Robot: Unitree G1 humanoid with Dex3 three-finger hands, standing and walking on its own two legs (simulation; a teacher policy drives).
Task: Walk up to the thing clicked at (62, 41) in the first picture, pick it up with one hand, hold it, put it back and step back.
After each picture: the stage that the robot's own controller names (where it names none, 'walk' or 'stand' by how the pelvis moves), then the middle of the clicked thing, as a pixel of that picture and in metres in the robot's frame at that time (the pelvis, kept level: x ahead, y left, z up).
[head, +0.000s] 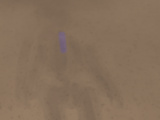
stand; (62, 42) +1.31 +0.24 -0.65
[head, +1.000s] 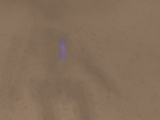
walk; (62, 50) +1.18 +0.17 -0.64
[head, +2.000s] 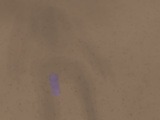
walk; (55, 85) +0.71 +0.20 -0.65
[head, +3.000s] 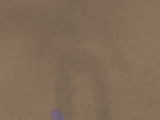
walk; out of the picture +0.42 +0.23 -0.63
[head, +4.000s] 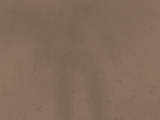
stand; out of the picture +0.36 +0.15 -0.65
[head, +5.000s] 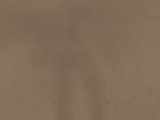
stand; out of the picture +0.37 +0.16 -0.66
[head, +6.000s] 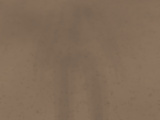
stand; out of the picture +0.37 +0.17 -0.66
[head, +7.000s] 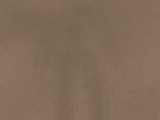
stand; out of the picture +0.35 +0.17 -0.66
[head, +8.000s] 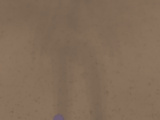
go down; out of the picture +0.37 +0.16 -0.65
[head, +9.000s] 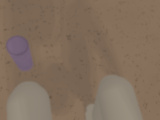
go down; (22, 56) +0.45 +0.20 -0.24
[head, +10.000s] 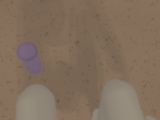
approach; (32, 61) +0.45 +0.19 -0.25
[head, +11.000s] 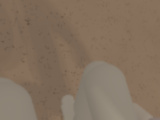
close in; out of the picture +0.44 +0.24 -0.16
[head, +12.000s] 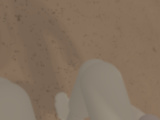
close; out of the picture +0.43 +0.25 -0.16
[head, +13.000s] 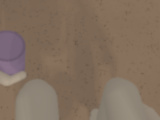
lift; (11, 62) +0.36 +0.24 -0.04
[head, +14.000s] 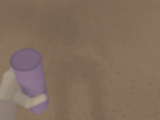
hold; (34, 86) +0.31 +0.16 +0.08
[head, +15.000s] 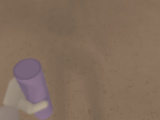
hold; (37, 93) +0.30 +0.16 +0.03
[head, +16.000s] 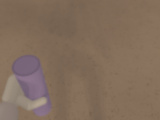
hold; (35, 90) +0.31 +0.17 +0.04
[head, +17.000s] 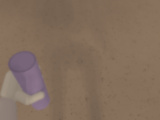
crouch; (33, 85) +0.33 +0.17 +0.01
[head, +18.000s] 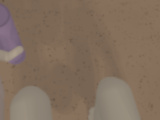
lower; (7, 40) +0.46 +0.19 -0.05
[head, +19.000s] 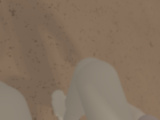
lower; out of the picture +0.45 +0.26 -0.16
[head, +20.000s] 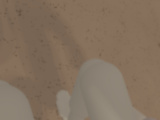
lower; out of the picture +0.43 +0.26 -0.16
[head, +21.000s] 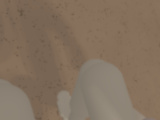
lower; out of the picture +0.43 +0.26 -0.16
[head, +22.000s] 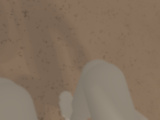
lower; out of the picture +0.42 +0.26 -0.16
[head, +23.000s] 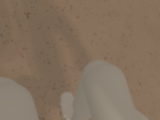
draw back; out of the picture +0.42 +0.25 -0.16
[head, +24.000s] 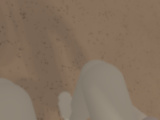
withdraw; out of the picture +0.42 +0.25 -0.16
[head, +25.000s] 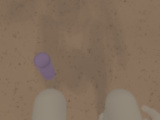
walk; (46, 68) +0.45 +0.19 -0.33
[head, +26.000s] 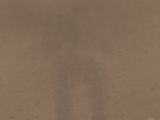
stand; out of the picture +0.37 +0.16 -0.59
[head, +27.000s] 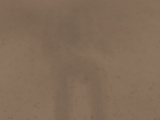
stand; out of the picture +0.38 +0.17 -0.60
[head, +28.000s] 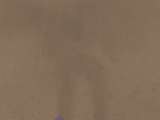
stand; out of the picture +0.38 +0.16 -0.61
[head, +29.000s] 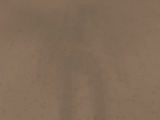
stand; out of the picture +0.39 +0.17 -0.65
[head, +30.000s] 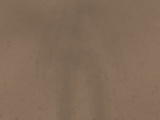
stand; out of the picture +0.36 +0.17 -0.66
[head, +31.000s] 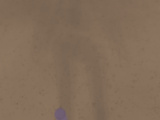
walk; (61, 118) +0.38 +0.16 -0.65
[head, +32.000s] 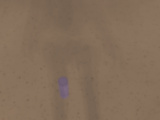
walk; (63, 88) +0.58 +0.12 -0.63
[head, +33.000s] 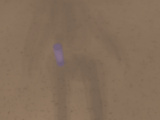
walk; (59, 55) +0.90 +0.24 -0.62
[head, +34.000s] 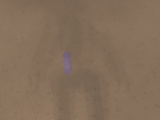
stand; (67, 63) +0.98 +0.15 -0.65
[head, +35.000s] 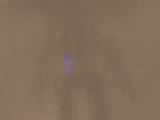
stand; (68, 64) +1.01 +0.16 -0.66
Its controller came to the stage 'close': yes
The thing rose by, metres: 0.69
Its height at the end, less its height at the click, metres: +0.00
